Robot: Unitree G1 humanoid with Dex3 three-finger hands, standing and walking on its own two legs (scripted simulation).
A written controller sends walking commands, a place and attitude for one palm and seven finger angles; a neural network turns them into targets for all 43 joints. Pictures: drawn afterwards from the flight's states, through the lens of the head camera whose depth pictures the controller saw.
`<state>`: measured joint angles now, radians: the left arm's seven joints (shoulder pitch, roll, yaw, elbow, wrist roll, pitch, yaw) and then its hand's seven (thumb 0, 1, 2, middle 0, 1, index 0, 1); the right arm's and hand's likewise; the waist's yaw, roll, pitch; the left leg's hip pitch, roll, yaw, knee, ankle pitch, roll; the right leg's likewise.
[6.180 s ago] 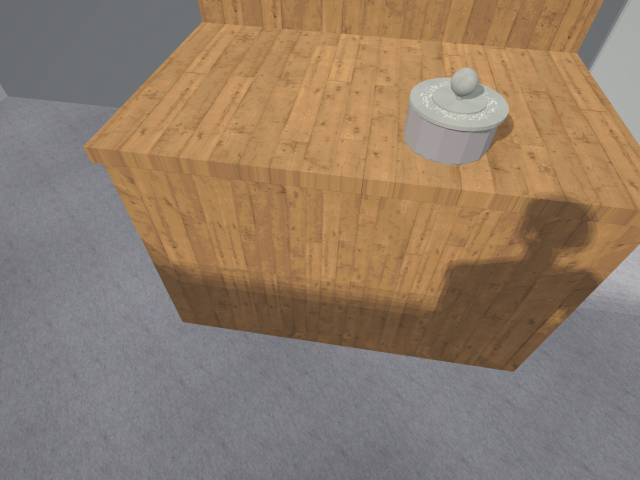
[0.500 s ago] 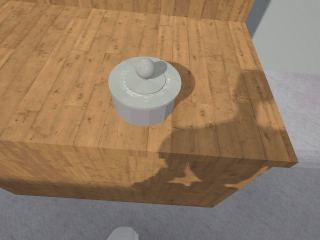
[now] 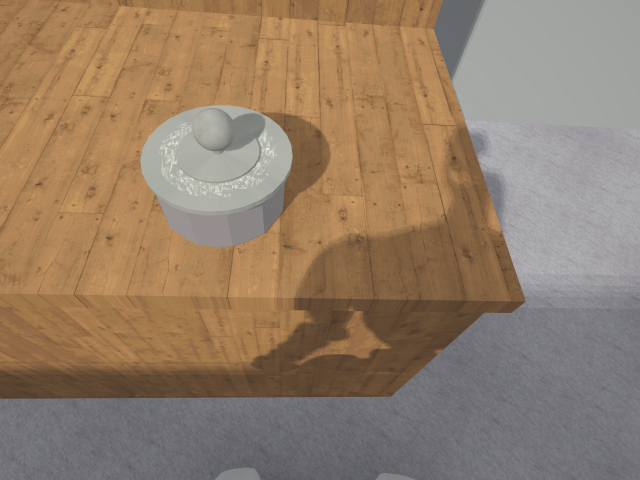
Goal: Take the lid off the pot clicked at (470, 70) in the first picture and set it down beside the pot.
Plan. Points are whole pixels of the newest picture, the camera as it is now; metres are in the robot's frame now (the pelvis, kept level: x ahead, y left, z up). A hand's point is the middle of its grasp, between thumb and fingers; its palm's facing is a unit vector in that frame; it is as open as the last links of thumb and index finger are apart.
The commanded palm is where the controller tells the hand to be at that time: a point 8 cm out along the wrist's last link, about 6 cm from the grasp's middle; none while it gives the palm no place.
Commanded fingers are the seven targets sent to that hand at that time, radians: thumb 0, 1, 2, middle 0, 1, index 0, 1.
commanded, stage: come to a stop and stand still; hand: left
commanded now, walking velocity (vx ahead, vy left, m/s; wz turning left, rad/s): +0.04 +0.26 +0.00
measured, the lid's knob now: (214, 129) +0.48 +0.17 +0.13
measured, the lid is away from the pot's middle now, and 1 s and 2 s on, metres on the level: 0.00 0.00 0.00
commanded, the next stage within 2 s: look again from close up in 1.52 s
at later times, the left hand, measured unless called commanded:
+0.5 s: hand out of the picture +0.03 +0.20 -0.18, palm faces +0.01 -0.97 -0.26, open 7.4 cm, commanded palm none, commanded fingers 0.00 0.90 0.90 -0.20 -0.30 -0.20 -0.30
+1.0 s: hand out of the picture +0.02 +0.14 -0.17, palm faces +0.00 -0.97 -0.23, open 7.4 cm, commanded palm none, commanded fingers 0.00 0.90 0.90 -0.20 -0.30 -0.20 -0.30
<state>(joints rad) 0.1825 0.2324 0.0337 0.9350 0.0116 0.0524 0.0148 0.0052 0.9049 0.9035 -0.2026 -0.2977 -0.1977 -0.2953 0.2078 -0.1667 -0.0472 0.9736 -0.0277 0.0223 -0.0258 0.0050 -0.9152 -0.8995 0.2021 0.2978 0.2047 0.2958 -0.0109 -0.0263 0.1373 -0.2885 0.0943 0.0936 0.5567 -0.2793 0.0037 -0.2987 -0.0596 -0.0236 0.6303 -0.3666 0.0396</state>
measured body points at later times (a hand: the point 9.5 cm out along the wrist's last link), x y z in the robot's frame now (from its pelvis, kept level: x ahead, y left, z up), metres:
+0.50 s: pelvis -0.01 +0.00 -0.01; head +0.00 +0.00 +0.44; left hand +0.03 +0.25 -0.16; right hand +0.03 -0.24 -0.16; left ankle +0.00 +0.08 -0.74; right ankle -0.01 -0.17 -0.73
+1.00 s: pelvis +0.01 -0.04 +0.00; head +0.04 -0.06 +0.45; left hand +0.02 +0.19 -0.15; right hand +0.03 -0.27 -0.17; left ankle +0.00 +0.08 -0.74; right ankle +0.00 -0.17 -0.74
